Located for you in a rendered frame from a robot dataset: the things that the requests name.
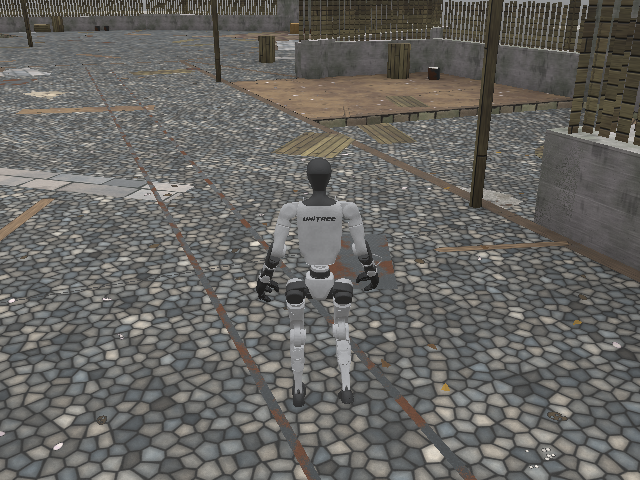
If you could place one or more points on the left robot foot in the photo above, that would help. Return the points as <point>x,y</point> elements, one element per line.
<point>298,399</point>

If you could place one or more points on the right robot hand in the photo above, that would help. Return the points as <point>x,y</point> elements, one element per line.
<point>364,277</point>

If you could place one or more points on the left robot hand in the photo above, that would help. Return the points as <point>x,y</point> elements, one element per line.
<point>261,287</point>

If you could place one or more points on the robot torso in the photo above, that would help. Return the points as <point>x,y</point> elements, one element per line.
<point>319,234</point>

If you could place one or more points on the left robot upper arm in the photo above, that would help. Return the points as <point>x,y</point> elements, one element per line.
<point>287,212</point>

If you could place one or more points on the robot left forearm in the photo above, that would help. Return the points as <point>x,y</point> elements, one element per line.
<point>269,266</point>

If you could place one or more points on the right robot upper arm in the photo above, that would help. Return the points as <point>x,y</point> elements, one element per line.
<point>351,211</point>

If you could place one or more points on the robot right forearm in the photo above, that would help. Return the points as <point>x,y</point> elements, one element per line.
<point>368,262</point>

